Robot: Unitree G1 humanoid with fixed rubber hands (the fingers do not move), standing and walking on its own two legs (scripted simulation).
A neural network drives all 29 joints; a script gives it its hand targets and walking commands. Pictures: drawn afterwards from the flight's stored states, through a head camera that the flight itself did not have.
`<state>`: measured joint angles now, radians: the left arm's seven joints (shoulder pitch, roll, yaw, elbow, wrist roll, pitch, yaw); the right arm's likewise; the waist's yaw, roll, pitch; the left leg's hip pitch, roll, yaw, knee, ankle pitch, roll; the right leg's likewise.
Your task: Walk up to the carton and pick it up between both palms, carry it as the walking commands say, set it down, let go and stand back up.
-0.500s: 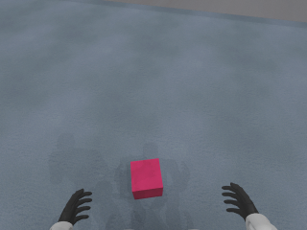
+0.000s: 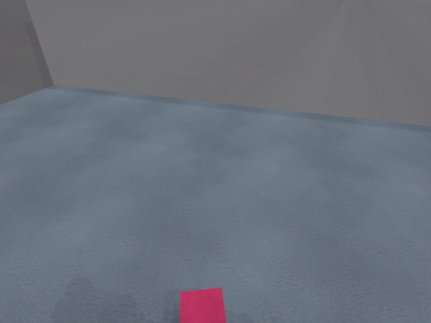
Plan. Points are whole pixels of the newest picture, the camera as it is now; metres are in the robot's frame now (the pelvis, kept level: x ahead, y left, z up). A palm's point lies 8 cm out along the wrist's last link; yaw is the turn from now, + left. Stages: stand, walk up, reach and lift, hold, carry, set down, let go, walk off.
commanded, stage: stand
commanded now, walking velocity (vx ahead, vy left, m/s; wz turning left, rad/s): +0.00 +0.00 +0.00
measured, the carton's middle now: (203, 322) +0.45 +0.06 -0.67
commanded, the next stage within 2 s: none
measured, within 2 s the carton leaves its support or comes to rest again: neither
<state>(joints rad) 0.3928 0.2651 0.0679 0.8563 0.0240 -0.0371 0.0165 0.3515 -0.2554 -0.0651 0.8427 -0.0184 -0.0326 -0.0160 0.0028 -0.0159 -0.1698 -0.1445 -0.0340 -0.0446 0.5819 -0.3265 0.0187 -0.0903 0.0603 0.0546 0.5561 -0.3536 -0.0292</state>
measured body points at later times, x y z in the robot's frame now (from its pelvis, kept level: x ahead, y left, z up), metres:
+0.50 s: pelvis -0.09 +0.01 +0.00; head -0.17 +0.02 +0.44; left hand -0.06 +0.28 -0.14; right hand -0.06 -0.26 -0.13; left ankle +0.00 +0.11 -0.73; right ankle -0.03 -0.10 -0.73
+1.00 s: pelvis -0.21 +0.02 -0.03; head -0.31 +0.04 +0.41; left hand -0.18 +0.29 -0.18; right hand -0.21 -0.24 -0.17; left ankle -0.03 +0.11 -0.73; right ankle -0.22 -0.07 -0.69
